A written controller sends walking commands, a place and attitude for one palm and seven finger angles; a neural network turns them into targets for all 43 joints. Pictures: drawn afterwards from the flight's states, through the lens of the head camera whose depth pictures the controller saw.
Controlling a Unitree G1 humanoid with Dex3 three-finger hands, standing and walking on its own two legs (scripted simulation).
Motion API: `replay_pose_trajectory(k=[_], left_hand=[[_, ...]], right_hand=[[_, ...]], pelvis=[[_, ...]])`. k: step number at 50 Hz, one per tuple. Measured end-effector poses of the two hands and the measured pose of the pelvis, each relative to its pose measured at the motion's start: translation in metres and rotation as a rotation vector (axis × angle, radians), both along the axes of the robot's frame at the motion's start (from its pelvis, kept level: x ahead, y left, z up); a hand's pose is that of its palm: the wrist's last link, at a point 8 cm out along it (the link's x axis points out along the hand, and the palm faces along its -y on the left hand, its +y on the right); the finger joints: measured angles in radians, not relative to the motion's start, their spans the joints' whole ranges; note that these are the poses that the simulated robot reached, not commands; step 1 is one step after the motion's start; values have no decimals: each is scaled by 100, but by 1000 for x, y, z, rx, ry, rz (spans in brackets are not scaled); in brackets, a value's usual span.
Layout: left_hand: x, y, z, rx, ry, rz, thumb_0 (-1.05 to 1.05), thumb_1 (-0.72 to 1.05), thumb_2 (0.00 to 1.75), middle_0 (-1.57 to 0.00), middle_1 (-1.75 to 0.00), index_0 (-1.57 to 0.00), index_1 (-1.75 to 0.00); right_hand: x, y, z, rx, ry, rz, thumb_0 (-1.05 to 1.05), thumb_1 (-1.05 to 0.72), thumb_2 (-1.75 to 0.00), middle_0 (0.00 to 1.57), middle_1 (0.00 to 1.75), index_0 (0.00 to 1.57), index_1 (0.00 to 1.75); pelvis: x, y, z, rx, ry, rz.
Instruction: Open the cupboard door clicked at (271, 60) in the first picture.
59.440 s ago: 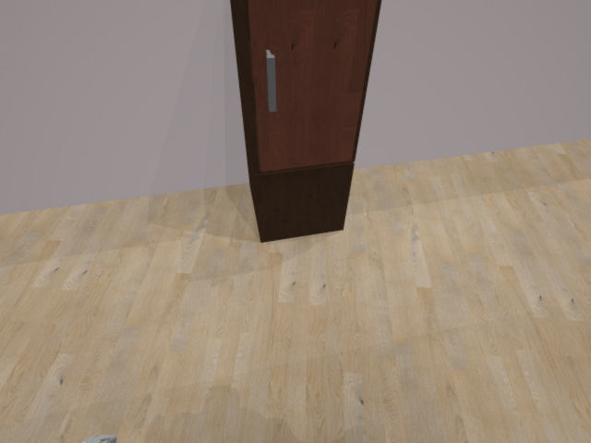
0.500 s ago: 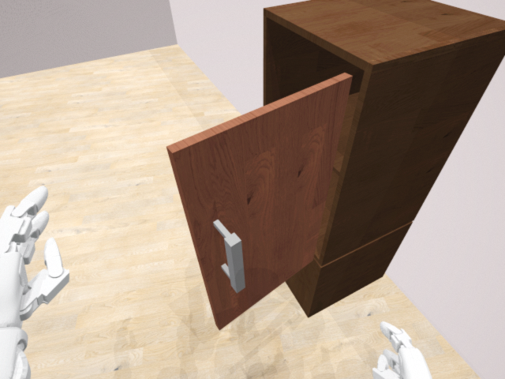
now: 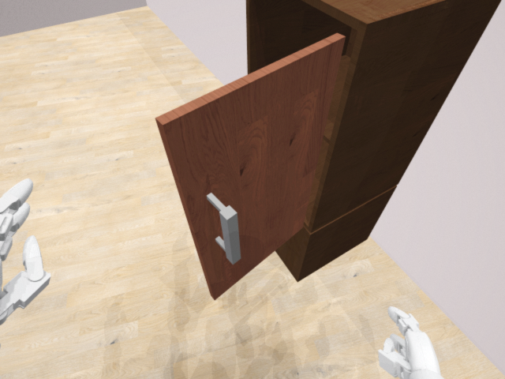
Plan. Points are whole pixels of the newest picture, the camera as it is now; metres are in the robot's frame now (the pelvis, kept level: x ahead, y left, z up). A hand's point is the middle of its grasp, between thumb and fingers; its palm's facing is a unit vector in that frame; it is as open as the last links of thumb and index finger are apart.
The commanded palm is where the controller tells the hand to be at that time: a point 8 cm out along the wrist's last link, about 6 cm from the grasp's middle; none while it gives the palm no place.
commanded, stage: step back with the hand held close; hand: left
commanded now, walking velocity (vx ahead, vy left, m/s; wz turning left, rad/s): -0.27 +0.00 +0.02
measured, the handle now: (224, 230) +0.36 +0.08 +0.00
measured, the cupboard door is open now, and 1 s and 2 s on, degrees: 100 100 100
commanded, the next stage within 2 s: stop stepping back and stand still in 0.86 s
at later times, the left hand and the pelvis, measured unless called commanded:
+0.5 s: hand out of the picture +0.11 +0.28 +0.15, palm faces +0.46 -0.77 -0.44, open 7.4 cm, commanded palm +0.05 +0.33 +0.17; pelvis -0.08 +0.02 -0.02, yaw +3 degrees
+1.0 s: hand out of the picture +0.05 +0.27 +0.16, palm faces +0.31 -0.85 -0.42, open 7.4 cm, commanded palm -0.03 +0.32 +0.17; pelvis -0.18 +0.02 -0.01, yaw -3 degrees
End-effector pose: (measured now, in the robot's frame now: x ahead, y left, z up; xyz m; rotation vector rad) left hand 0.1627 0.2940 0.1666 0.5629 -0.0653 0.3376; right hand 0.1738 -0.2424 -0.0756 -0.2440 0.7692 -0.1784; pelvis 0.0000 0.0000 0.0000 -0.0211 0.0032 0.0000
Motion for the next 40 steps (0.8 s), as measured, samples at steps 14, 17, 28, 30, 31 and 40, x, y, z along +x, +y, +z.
replay_pose_trajectory(k=[14,17,28,30,31,40], left_hand=[[-59,20,9,70,-116,20,1,89,89,-21,-30,-22,-30],[-75,21,7,68,-128,46,1,89,89,-21,-30,-22,-30],[-100,34,3,31,-219,23,1,89,89,-21,-30,-22,-30],[-104,39,10,56,-232,21,1,89,89,-21,-30,-22,-30],[-107,41,13,64,-239,22,1,89,89,-21,-30,-22,-30],[-144,23,14,53,-237,-28,1,89,89,-20,-30,-21,-30]], right_hand=[[-49,25,-4,-1,-33,54,1,-90,-90,20,30,20,30],[-57,28,-8,5,-27,78,1,-90,-90,20,30,20,30],[-94,34,-10,-60,-7,66,1,-90,-90,20,30,20,30],[-100,38,-7,-49,-11,68,2,-90,-90,20,30,20,30],[-103,40,-5,-40,-12,72,2,-90,-90,20,30,20,30],[-121,50,-7,22,-60,129,1,-90,-90,20,30,20,30]], pelvis=[[-49,11,-11,-12,-14,33],[-59,10,-13,-18,-17,52],[-90,23,-18,-56,-37,56],[-97,22,-15,-68,-30,69],[-100,22,-13,-71,-22,69],[-137,15,-19,-14,67,-28]])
